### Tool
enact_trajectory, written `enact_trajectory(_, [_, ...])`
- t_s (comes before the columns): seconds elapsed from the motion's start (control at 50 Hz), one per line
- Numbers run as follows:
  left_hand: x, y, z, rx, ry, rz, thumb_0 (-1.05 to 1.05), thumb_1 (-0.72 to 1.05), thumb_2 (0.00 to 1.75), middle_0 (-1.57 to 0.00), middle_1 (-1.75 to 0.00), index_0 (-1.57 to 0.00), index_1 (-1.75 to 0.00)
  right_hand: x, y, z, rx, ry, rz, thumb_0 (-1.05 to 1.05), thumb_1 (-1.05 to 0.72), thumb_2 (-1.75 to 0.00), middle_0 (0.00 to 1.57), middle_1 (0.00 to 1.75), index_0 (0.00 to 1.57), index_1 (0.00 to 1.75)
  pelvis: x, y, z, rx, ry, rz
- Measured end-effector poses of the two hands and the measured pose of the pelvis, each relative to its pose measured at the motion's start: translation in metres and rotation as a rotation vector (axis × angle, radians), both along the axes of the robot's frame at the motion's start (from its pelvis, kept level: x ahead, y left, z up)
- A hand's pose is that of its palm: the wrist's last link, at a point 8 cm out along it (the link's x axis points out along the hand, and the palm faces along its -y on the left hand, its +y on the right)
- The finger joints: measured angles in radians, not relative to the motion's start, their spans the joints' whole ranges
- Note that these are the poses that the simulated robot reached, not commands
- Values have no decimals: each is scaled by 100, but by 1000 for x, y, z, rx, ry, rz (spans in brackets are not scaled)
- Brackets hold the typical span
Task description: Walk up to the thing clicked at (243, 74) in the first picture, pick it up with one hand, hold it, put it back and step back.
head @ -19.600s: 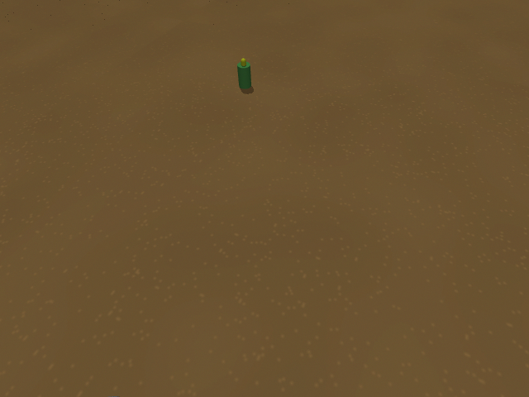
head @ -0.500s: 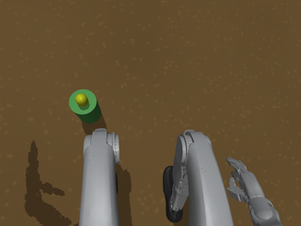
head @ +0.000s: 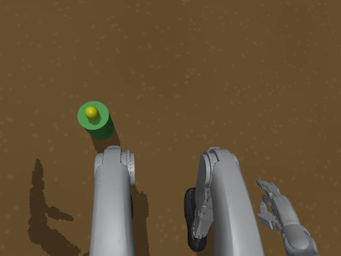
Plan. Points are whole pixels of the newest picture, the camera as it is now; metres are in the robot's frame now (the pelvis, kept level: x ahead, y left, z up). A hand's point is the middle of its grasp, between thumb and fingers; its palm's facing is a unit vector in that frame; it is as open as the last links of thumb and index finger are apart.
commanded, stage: go down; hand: left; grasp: from the side
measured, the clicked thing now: (96, 120) +0.43 +0.24 -0.27
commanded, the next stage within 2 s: none
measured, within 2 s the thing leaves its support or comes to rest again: neither
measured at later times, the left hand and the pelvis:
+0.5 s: hand out of the picture +0.34 +0.42 +0.02, palm faces +0.19 -0.98 -0.05, open 17.3 cm; pelvis +0.00 +0.00 +0.00, yaw +0 degrees
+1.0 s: hand out of the picture +0.34 +0.41 +0.02, palm faces +0.18 -0.98 -0.07, open 17.2 cm; pelvis +0.00 +0.00 +0.00, yaw +0 degrees
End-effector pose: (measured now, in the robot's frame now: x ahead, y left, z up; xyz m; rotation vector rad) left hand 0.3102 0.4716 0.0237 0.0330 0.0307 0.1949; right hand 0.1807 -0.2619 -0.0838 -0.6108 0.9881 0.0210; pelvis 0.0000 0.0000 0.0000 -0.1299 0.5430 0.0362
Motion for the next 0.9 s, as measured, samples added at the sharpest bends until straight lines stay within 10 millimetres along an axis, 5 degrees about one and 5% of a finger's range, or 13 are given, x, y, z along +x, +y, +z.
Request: enact_trajectory(0.9, [-2,-6,1,29,29,-4,-2,-51,10,-5,-13,-6,-12,-2,-1,-1,6,8,-4,0,-89,-90,21,30,21,30,-1,-1,2,6,-1,1])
